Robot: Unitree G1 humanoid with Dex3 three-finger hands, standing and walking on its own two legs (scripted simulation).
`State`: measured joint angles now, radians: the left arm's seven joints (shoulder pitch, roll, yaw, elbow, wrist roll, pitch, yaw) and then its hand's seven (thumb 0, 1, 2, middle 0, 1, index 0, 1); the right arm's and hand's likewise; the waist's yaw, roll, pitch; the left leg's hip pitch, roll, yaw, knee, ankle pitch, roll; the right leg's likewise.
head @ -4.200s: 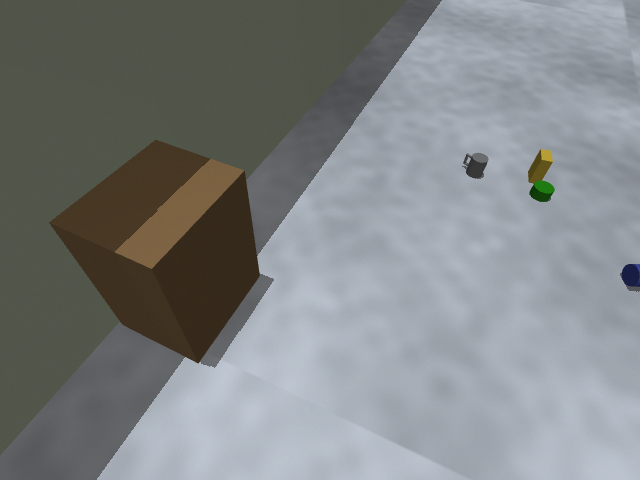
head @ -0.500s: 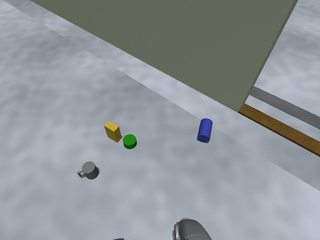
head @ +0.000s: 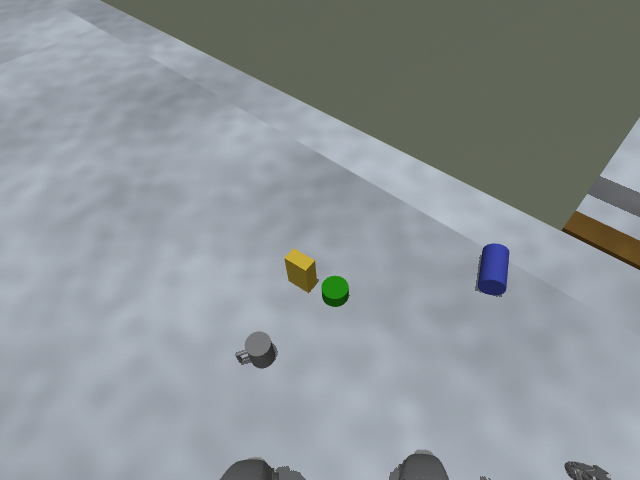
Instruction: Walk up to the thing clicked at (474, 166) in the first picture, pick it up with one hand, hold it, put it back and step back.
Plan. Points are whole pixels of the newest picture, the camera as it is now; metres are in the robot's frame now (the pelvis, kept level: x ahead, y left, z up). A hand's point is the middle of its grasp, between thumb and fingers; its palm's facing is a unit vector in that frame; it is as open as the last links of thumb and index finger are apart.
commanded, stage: walk up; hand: left
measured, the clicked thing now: (255, 352) +0.55 +0.24 -0.67
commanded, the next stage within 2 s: stand in 1.36 s
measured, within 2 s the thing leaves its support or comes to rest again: neither
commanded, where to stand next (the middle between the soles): +0.16 +0.01 m, yaw -2 degrees
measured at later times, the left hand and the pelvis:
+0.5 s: hand out of the picture +0.15 +0.30 -0.12, palm faces -0.05 -0.94 -0.33, open 7.3 cm; pelvis +0.03 +0.06 +0.04, yaw -2 degrees
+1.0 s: hand (101, 476) +0.15 +0.29 -0.09, palm faces -0.07 -0.94 -0.34, open 7.3 cm; pelvis +0.04 +0.04 +0.06, yaw -4 degrees
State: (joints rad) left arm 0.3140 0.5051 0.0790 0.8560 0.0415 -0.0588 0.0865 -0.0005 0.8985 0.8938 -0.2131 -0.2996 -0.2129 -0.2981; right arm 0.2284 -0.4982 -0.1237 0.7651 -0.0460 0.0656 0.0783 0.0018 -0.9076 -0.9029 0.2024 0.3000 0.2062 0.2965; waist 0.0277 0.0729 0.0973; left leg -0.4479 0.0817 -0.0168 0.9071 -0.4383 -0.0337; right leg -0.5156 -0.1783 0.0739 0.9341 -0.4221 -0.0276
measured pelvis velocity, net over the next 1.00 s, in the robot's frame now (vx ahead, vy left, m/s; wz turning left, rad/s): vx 0.04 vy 0.04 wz -0.08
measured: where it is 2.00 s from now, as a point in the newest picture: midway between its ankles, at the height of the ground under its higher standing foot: outside the picture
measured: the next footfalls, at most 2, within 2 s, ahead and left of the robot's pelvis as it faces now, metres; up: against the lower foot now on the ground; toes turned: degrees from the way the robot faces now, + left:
right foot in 0.22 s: +0.16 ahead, -0.09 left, +0.00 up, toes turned -5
